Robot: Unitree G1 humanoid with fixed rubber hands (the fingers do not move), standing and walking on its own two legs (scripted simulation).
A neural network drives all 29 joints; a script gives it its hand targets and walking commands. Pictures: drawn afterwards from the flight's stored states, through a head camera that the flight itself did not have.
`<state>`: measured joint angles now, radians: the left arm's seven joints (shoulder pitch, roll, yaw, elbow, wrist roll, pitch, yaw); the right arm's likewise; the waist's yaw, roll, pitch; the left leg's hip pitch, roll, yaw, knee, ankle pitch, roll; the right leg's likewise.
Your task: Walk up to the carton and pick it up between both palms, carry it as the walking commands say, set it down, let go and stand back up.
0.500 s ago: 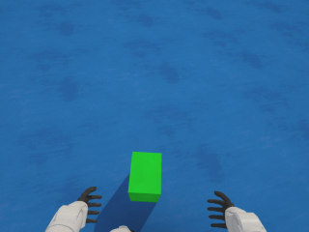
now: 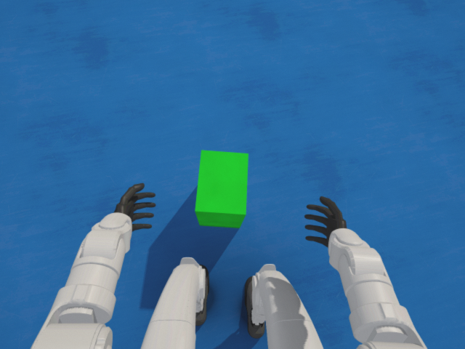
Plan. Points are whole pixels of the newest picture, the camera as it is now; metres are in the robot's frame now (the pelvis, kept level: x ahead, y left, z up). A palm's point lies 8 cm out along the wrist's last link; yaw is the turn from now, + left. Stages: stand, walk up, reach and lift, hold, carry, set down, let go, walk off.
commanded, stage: reach and lift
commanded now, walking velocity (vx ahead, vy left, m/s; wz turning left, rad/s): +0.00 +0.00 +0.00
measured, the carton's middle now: (222, 192) +0.51 +0.01 -0.57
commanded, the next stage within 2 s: none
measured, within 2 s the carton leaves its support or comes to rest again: neither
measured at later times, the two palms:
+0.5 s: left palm (142, 151) +0.47 +0.20 -0.14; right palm (304, 165) +0.44 -0.16 -0.14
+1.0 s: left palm (153, 154) +0.49 +0.19 -0.21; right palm (295, 168) +0.47 -0.16 -0.21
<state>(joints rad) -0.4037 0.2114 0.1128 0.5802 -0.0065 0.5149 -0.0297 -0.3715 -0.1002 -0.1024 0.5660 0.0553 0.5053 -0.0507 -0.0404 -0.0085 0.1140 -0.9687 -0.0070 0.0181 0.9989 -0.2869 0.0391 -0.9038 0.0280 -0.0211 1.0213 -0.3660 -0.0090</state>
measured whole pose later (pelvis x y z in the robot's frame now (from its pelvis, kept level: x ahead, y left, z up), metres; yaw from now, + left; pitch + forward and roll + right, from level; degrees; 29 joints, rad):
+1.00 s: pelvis +0.03 +0.00 -0.07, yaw -2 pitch +47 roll -2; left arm -0.96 0.21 0.31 0.92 0.05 0.02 -0.02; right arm -0.85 -0.06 -0.27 0.76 -0.03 0.03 -0.11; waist 0.00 0.01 -0.11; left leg -1.69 0.00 0.03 1.18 -0.31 0.05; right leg -1.64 0.03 0.00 1.22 -0.41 0.00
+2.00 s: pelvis -0.04 +0.01 -0.32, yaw -3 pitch +30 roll -4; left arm -1.49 0.44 -0.09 1.14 -0.30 0.05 0.10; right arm -1.44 -0.32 -0.05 1.08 0.34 0.05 -0.15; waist 0.02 -0.04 0.51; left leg -2.22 0.02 0.04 2.13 -0.44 0.10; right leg -2.11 0.03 -0.05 2.17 -0.59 0.03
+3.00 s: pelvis -0.03 +0.00 -0.32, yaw -3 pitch +36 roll -4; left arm -1.48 0.29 -0.04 1.26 -0.19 -0.04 0.16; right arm -1.39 -0.14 -0.11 1.19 0.21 -0.04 -0.22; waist 0.01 -0.05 0.33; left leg -2.31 0.01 0.02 2.12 -0.45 0.07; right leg -2.21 0.06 -0.05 2.16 -0.59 0.02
